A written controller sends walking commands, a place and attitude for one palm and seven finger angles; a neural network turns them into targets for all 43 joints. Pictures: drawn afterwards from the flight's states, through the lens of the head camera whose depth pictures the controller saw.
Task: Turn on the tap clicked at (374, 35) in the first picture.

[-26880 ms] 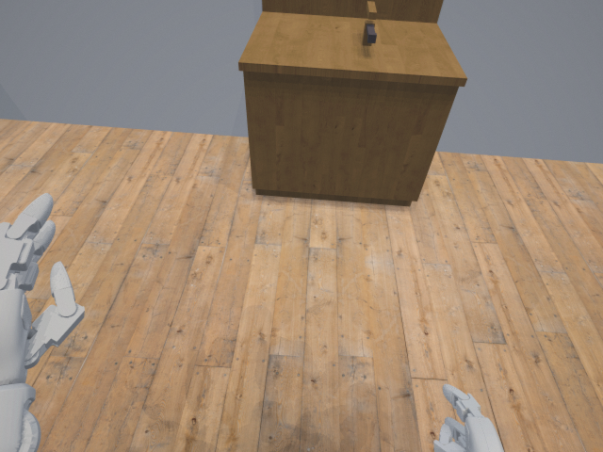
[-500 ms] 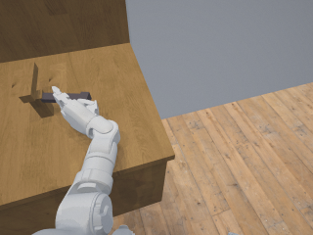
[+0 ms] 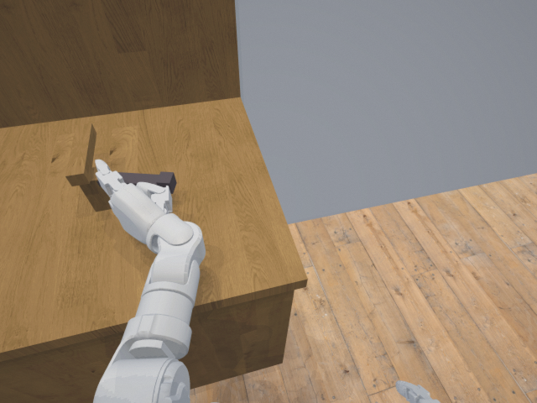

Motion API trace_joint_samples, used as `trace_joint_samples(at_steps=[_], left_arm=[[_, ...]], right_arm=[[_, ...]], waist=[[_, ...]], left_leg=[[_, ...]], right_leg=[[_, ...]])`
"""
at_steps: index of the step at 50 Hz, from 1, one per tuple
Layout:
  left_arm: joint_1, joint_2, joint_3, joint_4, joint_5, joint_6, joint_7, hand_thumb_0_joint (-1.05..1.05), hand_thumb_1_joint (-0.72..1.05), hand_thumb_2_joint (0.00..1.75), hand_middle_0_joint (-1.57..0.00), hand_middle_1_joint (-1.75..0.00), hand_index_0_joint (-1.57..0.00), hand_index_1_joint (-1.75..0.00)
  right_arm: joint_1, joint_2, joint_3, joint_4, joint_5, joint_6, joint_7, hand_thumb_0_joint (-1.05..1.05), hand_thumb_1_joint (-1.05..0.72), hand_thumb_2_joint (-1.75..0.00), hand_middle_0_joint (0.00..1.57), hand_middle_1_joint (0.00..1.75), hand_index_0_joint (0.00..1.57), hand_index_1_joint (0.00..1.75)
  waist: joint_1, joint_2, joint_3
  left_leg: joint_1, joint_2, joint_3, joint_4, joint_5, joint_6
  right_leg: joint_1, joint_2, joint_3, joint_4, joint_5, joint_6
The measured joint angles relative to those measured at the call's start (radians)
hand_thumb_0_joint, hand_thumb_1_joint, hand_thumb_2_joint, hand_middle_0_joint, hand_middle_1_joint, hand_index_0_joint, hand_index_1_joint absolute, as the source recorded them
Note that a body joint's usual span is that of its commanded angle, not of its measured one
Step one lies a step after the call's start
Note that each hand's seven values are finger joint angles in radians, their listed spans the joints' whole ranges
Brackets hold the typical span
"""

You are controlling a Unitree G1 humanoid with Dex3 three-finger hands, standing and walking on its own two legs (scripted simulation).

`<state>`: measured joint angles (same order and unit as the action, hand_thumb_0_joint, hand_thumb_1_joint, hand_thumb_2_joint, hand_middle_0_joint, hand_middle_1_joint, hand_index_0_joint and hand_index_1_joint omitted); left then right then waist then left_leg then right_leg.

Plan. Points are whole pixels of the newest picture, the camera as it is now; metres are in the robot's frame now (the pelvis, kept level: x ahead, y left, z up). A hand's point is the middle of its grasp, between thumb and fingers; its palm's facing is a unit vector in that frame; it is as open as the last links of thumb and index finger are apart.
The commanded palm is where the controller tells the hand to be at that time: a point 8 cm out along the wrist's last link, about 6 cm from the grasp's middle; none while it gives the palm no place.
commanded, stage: lift the hand up off the lever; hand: left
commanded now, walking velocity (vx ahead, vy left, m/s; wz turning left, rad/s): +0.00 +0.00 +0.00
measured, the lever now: (166, 182) +0.48 +0.20 +0.04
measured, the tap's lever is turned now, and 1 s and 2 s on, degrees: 71 71 71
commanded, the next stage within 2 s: draw the hand back beside the body in 0.90 s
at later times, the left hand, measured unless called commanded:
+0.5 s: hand (172, 181) +0.41 +0.16 +0.12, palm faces +0.77 -0.64 -0.08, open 7.8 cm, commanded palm +0.35 +0.17 +0.12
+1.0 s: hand (173, 183) +0.40 +0.15 +0.13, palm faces +0.76 -0.64 -0.08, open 7.8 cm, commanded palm +0.34 +0.17 +0.13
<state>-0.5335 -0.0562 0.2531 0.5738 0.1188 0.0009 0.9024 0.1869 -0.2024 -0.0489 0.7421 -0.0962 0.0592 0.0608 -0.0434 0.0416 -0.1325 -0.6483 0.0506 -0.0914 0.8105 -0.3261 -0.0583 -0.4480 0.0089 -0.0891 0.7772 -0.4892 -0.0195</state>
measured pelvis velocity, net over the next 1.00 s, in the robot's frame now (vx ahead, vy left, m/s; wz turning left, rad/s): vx -0.01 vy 0.00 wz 0.00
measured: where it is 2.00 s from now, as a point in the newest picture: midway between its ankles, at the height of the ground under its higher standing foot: outside the picture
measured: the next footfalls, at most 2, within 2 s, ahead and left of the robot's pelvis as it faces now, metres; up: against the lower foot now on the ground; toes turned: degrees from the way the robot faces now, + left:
none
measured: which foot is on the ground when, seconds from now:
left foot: down 0.00-1.00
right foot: down 0.00-1.00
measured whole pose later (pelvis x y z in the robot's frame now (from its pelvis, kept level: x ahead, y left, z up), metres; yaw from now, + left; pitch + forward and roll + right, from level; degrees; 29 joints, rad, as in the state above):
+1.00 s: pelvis -0.01 +0.00 +0.01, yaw +0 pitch +6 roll -1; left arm -0.59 -0.09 0.20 0.54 0.11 0.12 0.92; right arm 0.13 -0.18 -0.03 0.76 -0.09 0.05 0.05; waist -0.01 0.05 -0.12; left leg -0.58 0.05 -0.09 0.74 -0.28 -0.06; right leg -0.39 0.01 -0.09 0.73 -0.45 -0.02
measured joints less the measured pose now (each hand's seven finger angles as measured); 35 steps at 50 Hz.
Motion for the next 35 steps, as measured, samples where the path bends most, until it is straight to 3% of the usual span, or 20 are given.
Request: trace_joint_samples(at_steps=[18,35], left_arm=[[-0.091,-0.016,-0.009,0.058,0.006,0.057,0.020,0.01,0.90,0.90,-0.15,-0.15,-0.15,-0.15],[-0.025,-0.022,-0.045,-0.072,-0.011,0.104,0.019,0.02,0.90,0.90,-0.15,-0.15,-0.15,-0.15]], right_arm=[[-0.016,0.026,0.018,0.015,0.001,0.012,0.003,0.01,-0.91,-0.89,0.20,0.30,0.20,0.30],[-0.003,0.004,0.006,0.025,0.007,-0.007,-0.002,0.01,-0.91,-0.89,0.20,0.30,0.20,0.30]], waist=[[0.006,0.006,0.003],[0.016,0.007,0.019]], left_leg=[[0.007,-0.006,0.004,-0.019,0.020,0.006],[0.057,0.002,0.009,-0.051,0.034,0.004]], right_leg=[[0.004,-0.006,0.003,-0.014,0.019,0.006],[0.051,0.000,0.008,-0.048,0.037,0.004]])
